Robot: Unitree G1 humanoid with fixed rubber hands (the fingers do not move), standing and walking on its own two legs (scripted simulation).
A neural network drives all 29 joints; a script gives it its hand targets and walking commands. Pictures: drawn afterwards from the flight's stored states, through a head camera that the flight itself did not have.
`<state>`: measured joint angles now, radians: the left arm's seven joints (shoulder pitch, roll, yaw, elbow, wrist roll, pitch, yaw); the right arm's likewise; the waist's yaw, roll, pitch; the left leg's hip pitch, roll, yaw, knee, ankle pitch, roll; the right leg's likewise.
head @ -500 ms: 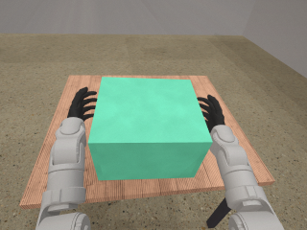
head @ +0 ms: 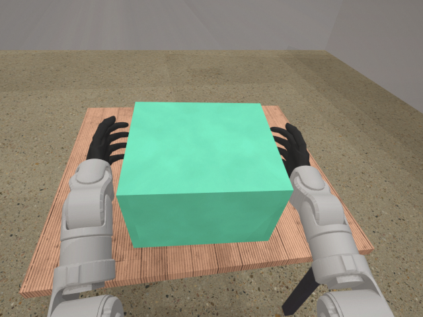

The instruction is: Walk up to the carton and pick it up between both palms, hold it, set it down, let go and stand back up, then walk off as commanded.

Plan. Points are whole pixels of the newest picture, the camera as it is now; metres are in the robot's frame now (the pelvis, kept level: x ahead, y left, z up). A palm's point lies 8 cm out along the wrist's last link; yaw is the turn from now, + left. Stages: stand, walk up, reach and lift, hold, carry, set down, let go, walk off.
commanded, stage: hold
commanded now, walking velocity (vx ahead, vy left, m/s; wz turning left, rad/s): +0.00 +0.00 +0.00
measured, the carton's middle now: (201, 170) +0.38 +0.01 +0.11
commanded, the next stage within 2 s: none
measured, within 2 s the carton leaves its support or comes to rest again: neither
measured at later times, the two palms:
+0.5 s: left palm (98, 155) +0.35 +0.19 +0.18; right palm (299, 161) +0.34 -0.17 +0.17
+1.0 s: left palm (101, 156) +0.35 +0.18 +0.17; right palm (298, 162) +0.35 -0.17 +0.16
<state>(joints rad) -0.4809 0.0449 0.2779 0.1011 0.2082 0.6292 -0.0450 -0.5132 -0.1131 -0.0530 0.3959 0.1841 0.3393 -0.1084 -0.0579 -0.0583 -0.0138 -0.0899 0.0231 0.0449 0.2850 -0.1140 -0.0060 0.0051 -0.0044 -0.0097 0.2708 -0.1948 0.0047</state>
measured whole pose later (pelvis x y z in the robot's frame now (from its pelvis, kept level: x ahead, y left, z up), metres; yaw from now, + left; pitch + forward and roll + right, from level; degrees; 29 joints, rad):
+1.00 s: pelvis +0.00 +0.00 +0.00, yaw +0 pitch -4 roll +0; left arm -0.49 0.05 0.27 0.07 0.21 0.68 -0.04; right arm -0.53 -0.12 -0.05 0.39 0.20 0.36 -0.11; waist -0.07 -0.05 -0.02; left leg -0.10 0.02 0.04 0.29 -0.12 0.00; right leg -0.01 -0.01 -0.01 0.28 -0.20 0.01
